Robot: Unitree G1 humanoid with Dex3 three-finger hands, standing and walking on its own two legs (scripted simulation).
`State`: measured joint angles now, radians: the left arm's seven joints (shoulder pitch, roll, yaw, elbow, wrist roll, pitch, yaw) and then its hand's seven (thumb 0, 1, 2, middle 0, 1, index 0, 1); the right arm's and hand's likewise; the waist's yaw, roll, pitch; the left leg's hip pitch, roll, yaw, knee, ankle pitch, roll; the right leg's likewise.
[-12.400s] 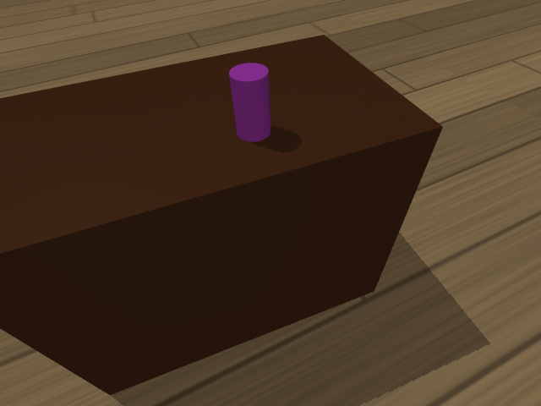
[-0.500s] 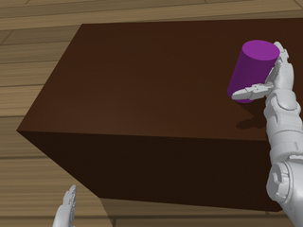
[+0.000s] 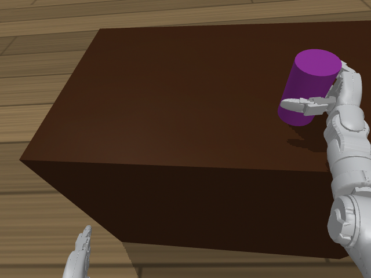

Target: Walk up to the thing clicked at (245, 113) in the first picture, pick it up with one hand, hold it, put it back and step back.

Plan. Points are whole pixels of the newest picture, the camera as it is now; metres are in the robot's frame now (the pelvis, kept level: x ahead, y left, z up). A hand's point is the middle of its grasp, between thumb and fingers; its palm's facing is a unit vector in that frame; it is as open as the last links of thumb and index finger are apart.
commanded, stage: close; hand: right
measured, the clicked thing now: (305, 90) +0.49 -0.20 +0.13
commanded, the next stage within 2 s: settle in 0.12 s
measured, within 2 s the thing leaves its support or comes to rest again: leaves its support in 0.54 s
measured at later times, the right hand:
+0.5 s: hand (310, 88) +0.48 -0.21 +0.14, palm faces +0.22 +0.98 -0.01, open 10.9 cm
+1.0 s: hand (314, 74) +0.48 -0.20 +0.18, palm faces +0.21 +0.98 -0.01, open 11.0 cm
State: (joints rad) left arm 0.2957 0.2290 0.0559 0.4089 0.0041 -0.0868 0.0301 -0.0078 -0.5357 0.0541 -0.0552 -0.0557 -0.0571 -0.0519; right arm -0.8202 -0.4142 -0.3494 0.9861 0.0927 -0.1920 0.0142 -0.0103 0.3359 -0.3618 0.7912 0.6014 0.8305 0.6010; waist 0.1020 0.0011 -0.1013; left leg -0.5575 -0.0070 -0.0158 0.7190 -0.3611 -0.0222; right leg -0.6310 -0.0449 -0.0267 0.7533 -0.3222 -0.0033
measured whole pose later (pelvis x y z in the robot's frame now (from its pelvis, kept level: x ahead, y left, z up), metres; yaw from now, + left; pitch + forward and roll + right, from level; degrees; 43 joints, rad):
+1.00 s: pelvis +0.01 +0.00 +0.02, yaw +0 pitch +7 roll +1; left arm 0.24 0.23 0.07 0.51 -0.01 -0.07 0.04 -0.01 -0.53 0.05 -0.06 -0.05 -0.06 -0.05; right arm -0.82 -0.40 -0.34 0.96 0.10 -0.07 0.03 0.00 0.50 -1.08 0.62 1.03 0.65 1.03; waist 0.08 -0.02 -0.09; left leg -0.40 0.00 -0.02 0.59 -0.32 -0.02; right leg -0.46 -0.04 -0.04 0.61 -0.28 0.00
